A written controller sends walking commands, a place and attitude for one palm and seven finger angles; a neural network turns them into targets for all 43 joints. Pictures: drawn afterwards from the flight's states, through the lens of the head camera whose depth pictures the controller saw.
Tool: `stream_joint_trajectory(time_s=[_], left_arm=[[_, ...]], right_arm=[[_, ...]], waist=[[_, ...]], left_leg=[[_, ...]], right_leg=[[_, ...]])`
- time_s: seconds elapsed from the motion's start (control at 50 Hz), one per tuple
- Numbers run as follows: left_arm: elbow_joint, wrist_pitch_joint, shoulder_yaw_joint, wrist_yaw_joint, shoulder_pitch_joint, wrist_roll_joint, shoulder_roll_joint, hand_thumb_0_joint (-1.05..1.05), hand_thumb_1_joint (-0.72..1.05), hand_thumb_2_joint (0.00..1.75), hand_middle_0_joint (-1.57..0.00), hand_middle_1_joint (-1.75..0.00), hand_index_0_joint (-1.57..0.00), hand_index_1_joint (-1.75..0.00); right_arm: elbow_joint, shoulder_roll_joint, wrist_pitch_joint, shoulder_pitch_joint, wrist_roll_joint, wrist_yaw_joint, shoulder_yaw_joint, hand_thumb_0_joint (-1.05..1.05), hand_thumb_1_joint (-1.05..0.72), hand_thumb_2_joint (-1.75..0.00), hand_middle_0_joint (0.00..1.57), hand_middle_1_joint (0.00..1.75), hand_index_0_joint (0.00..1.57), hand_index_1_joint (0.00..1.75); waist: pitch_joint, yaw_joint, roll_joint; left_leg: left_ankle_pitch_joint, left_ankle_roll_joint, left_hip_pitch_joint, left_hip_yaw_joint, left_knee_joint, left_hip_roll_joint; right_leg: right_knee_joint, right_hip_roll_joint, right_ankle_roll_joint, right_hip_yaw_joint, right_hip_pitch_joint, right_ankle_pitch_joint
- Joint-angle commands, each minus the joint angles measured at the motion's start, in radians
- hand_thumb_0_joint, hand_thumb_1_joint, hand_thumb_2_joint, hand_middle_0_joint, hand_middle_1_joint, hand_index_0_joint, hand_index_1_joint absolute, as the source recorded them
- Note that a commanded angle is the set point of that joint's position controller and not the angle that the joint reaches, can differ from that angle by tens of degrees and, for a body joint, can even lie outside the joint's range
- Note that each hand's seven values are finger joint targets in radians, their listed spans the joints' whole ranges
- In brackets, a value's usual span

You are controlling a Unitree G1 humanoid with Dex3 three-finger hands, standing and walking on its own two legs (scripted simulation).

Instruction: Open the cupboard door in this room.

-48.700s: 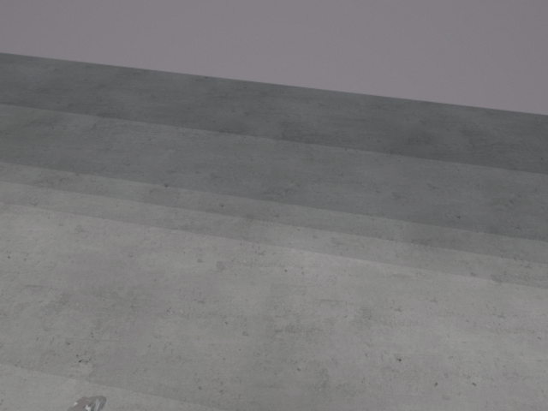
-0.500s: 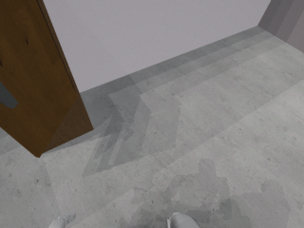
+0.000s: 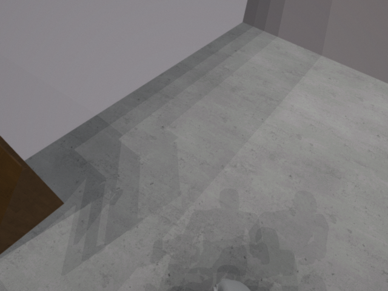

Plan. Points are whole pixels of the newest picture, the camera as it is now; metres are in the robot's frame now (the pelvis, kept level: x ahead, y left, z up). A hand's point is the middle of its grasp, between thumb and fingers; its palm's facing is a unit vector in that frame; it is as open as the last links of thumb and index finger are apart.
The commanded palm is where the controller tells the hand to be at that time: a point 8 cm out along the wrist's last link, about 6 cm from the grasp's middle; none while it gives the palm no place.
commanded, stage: walk to a spot facing it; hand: left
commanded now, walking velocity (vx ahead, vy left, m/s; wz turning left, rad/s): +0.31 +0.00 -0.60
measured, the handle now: out of the picture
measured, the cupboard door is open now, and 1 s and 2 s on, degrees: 44 44 44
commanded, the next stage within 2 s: turn to face it in 1.14 s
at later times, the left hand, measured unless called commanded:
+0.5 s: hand (162, 232) +0.28 +0.09 -0.17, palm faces -0.28 -0.95 -0.16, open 7.3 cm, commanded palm none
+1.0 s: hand (207, 162) +0.51 -0.03 -0.17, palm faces -0.35 -0.92 -0.18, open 7.3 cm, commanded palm none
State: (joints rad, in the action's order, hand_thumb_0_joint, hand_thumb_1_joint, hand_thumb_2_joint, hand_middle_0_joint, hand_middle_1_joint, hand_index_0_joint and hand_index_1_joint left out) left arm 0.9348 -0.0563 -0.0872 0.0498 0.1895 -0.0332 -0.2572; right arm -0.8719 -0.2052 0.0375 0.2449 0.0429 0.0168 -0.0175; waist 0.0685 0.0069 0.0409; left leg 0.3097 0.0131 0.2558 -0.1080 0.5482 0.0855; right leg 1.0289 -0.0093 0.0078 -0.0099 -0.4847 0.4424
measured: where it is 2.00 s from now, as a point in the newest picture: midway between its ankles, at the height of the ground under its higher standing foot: (251, 201)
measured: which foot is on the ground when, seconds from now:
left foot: down 0.00-0.22, up 0.24-0.52, down 0.54-0.82, up 0.84-1.00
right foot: up 0.00-0.22, down 0.24-0.52, up 0.54-0.80, down 0.82-1.00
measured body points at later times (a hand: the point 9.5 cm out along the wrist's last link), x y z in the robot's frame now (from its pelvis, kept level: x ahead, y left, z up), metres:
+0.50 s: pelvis +0.17 -0.07 +0.00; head +0.22 -0.06 +0.45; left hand +0.29 +0.14 -0.16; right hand +0.17 -0.34 -0.13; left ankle +0.25 +0.05 -0.72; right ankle +0.12 -0.17 -0.73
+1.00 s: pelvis +0.38 -0.18 +0.00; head +0.42 -0.18 +0.45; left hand +0.53 +0.02 -0.16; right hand +0.28 -0.41 -0.14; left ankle +0.43 -0.05 -0.69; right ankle +0.32 -0.27 -0.73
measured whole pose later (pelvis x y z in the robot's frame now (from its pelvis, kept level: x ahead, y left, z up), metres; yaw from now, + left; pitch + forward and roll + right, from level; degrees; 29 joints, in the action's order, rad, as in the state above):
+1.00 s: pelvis +0.38 -0.18 +0.00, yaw -21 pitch +1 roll +0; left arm 1.02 0.05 -0.07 0.00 0.20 -0.03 -0.20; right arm -1.06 -0.19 0.00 0.29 0.03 -0.01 -0.05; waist 0.05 0.03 0.03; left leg 0.40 0.05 0.44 -0.10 0.90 0.14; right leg 0.49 0.02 -0.03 0.11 -0.22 0.30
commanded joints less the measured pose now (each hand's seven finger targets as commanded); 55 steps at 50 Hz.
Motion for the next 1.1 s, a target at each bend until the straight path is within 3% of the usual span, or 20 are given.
stream_joint_trajectory(time_s=[0.0,0.1,0.16,0.18,0.2,0.22,0.24,0.3,0.46,0.48,0.5,0.52,0.54,0.64,0.74,0.76,0.8,0.88,1.04,1.08], left_arm=[[-0.144,0.048,-0.003,0.033,-0.170,0.004,-0.023,0.00,0.90,0.90,-0.20,-0.30,-0.20,-0.30],[-0.142,0.046,0.010,0.036,-0.215,0.008,-0.014,0.00,0.90,0.90,-0.20,-0.30,-0.20,-0.30],[-0.095,0.054,-0.009,0.031,-0.079,0.004,-0.056,0.00,0.90,0.90,-0.20,-0.30,-0.20,-0.30],[-0.041,0.065,-0.027,0.018,0.103,0.001,-0.128,0.00,0.90,0.90,-0.20,-0.30,-0.20,-0.30],[0.004,0.078,-0.067,-0.004,0.284,0.000,-0.278,0.00,0.90,0.90,-0.20,-0.30,-0.20,-0.30],[0.011,0.072,-0.070,-0.019,0.286,0.029,-0.302,0.00,0.90,0.90,-0.20,-0.30,-0.20,-0.30],[-0.021,0.067,-0.059,-0.030,0.170,0.025,-0.288,0.00,0.90,0.90,-0.20,-0.30,-0.20,-0.30],[-0.077,0.085,-0.023,-0.044,-0.023,0.007,-0.154,0.00,0.90,0.90,-0.20,-0.30,-0.20,-0.30],[-0.022,0.096,-0.022,-0.024,-0.014,0.017,-0.125,0.00,0.90,0.90,-0.20,-0.30,-0.20,-0.30],[-0.026,0.096,-0.014,-0.024,-0.016,0.016,-0.088,0.00,0.90,0.90,-0.20,-0.30,-0.20,-0.30],[-0.047,0.097,0.000,-0.016,-0.008,0.023,-0.021,0.00,0.90,0.90,-0.20,-0.30,-0.20,-0.30],[-0.087,0.108,0.006,-0.013,-0.066,0.022,-0.016,0.00,0.90,0.90,-0.20,-0.30,-0.20,-0.30],[-0.097,0.114,0.001,-0.012,-0.128,0.008,-0.025,0.00,0.90,0.90,-0.20,-0.30,-0.20,-0.30],[-0.060,0.098,0.022,0.010,-0.137,0.008,0.029,0.00,0.90,0.90,-0.20,-0.30,-0.20,-0.30],[-0.004,0.089,0.011,0.010,-0.039,0.005,0.012,0.00,0.90,0.90,-0.20,-0.30,-0.20,-0.30],[0.029,0.090,-0.005,0.004,0.062,0.004,-0.028,0.00,0.90,0.90,-0.20,-0.30,-0.20,-0.30],[0.103,0.102,-0.055,-0.024,0.336,0.008,-0.228,0.00,0.90,0.90,-0.20,-0.30,-0.20,-0.30],[0.052,0.105,-0.014,-0.058,0.101,0.011,-0.088,0.00,0.90,0.90,-0.20,-0.30,-0.20,-0.30],[0.093,0.124,-0.010,-0.036,0.063,0.022,-0.075,0.00,0.90,0.90,-0.20,-0.30,-0.20,-0.30],[0.042,0.122,0.020,-0.028,0.045,0.025,0.014,0.00,0.90,0.90,-0.20,-0.30,-0.20,-0.30]], right_arm=[[-0.005,-0.180,0.027,0.131,-0.002,0.015,-0.054,0.00,-0.90,-0.90,0.20,0.30,0.20,0.30],[-0.039,-0.201,0.020,0.177,0.001,0.003,-0.061,0.00,-0.90,-0.90,0.20,0.30,0.20,0.30],[-0.031,-0.212,0.012,0.127,-0.002,-0.001,-0.060,0.00,-0.90,-0.90,0.20,0.30,0.20,0.30],[-0.013,-0.185,0.013,0.088,-0.014,-0.011,-0.054,0.00,-0.90,-0.90,0.20,0.30,0.20,0.30],[0.048,-0.095,0.017,0.016,-0.039,-0.022,-0.031,0.00,-0.90,-0.90,0.20,0.30,0.20,0.30],[0.079,-0.132,0.014,-0.071,-0.034,-0.015,-0.040,0.00,-0.90,-0.90,0.20,0.30,0.20,0.30],[0.080,-0.139,0.015,-0.070,-0.035,-0.018,-0.047,0.00,-0.90,-0.90,0.20,0.30,0.20,0.30],[0.002,-0.114,-0.006,-0.008,-0.017,-0.021,-0.050,0.00,-0.90,-0.90,0.20,0.30,0.20,0.30],[-0.040,-0.085,0.020,0.075,-0.014,-0.026,-0.049,0.00,-0.90,-0.90,0.20,0.30,0.20,0.30],[-0.059,-0.126,0.029,0.149,-0.015,-0.015,-0.059,0.00,-0.90,-0.90,0.20,0.30,0.20,0.30],[-0.085,-0.233,0.039,0.270,0.005,-0.005,-0.083,0.00,-0.90,-0.90,0.20,0.30,0.20,0.30],[-0.091,-0.269,0.033,0.346,0.011,0.007,-0.087,0.00,-0.90,-0.90,0.20,0.30,0.20,0.30],[-0.085,-0.255,0.031,0.316,0.009,0.004,-0.085,0.00,-0.90,-0.90,0.20,0.30,0.20,0.30],[-0.098,-0.144,0.054,0.199,0.003,0.005,-0.057,0.00,-0.90,-0.90,0.20,0.30,0.20,0.30],[-0.120,-0.146,0.025,0.158,-0.004,-0.008,-0.058,0.00,-0.90,-0.90,0.20,0.30,0.20,0.30],[-0.119,-0.134,0.021,0.133,-0.008,-0.010,-0.053,0.00,-0.90,-0.90,0.20,0.30,0.20,0.30],[-0.050,-0.039,0.023,0.035,-0.035,-0.024,-0.031,0.00,-0.90,-0.90,0.20,0.30,0.20,0.30],[-0.079,-0.059,0.016,-0.032,-0.020,-0.023,-0.051,0.00,-0.90,-0.90,0.20,0.30,0.20,0.30],[-0.160,-0.057,0.031,0.164,-0.011,-0.033,-0.051,0.00,-0.90,-0.90,0.20,0.30,0.20,0.30],[-0.200,-0.225,0.037,0.383,0.005,-0.007,-0.088,0.00,-0.90,-0.90,0.20,0.30,0.20,0.30]], waist=[[-0.021,0.041,-0.227],[-0.033,0.056,-0.238],[-0.068,-0.034,-0.164],[-0.138,-0.123,-0.032],[-0.208,-0.199,0.333],[-0.145,-0.202,0.231],[-0.094,-0.135,0.195],[-0.075,-0.010,0.110],[-0.050,0.042,0.011],[-0.081,0.080,-0.109],[-0.125,0.127,-0.351],[-0.135,0.154,-0.342],[-0.069,0.143,-0.215],[-0.075,0.053,-0.219],[-0.064,-0.003,-0.154],[-0.079,-0.061,-0.091],[-0.155,-0.189,0.341],[-0.027,-0.049,0.150],[-0.070,0.073,-0.081],[-0.170,0.150,-0.391]], left_leg=[[-0.151,-0.104,-0.212,0.130,-0.315,0.246],[-0.213,-0.079,-0.150,-0.024,-0.278,0.256],[-0.233,-0.042,-0.044,-0.091,-0.058,0.229],[-0.253,0.000,0.137,-0.167,0.201,0.165],[0.272,0.052,0.479,-0.185,0.580,0.003],[0.349,0.038,0.575,0.037,0.720,0.031],[0.280,0.042,0.570,0.083,0.755,0.080],[0.102,0.051,0.315,0.085,0.560,0.093],[-0.109,0.044,-0.090,-0.034,-0.028,-0.023],[-0.030,0.019,-0.226,0.060,-0.105,0.036],[0.117,-0.081,-0.369,0.392,-0.225,0.269],[0.187,-0.197,-0.403,0.617,-0.342,0.440],[0.194,-0.231,-0.302,0.630,-0.352,0.448],[-0.410,-0.102,-0.240,0.088,-0.266,0.245],[-0.132,-0.063,-0.031,-0.012,-0.201,0.198],[-0.102,-0.038,0.067,-0.041,-0.074,0.160],[0.324,0.023,0.464,-0.113,0.492,-0.028],[0.162,0.022,0.392,0.110,0.542,0.119],[-0.135,0.013,-0.152,-0.051,-0.076,0.005],[-0.049,-0.180,-0.413,0.474,-0.258,0.379]], right_leg=[[-0.010,0.096,0.024,0.046,-0.216,-0.109],[-0.280,0.051,0.002,0.150,0.000,-0.119],[-0.449,-0.002,-0.034,0.187,0.302,-0.146],[-0.529,0.049,-0.090,0.073,0.588,-0.072],[-0.697,0.373,-0.221,-0.453,0.799,0.007],[-0.816,0.449,-0.284,-0.605,0.682,0.067],[-0.849,0.439,-0.302,-0.612,0.529,0.299],[-0.822,0.295,-0.211,-0.296,0.240,0.025],[-0.703,0.156,-0.149,-0.165,0.119,-0.011],[-0.546,0.105,-0.119,-0.138,0.038,-0.035],[-0.229,-0.016,-0.061,-0.003,-0.145,0.019],[0.016,-0.025,-0.041,0.023,-0.260,0.140],[0.152,0.040,-0.045,-0.023,-0.306,0.097],[-0.122,0.108,-0.014,0.050,-0.150,-0.079],[-0.438,0.013,-0.030,0.181,0.261,-0.226],[-0.484,0.014,-0.049,0.143,0.431,-0.192],[-0.791,0.420,-0.241,-0.500,0.722,0.113],[-0.809,0.368,-0.222,-0.277,0.372,-0.119],[-0.585,0.172,-0.112,0.003,0.189,-0.243],[-0.030,-0.004,-0.030,0.133,-0.130,0.086]])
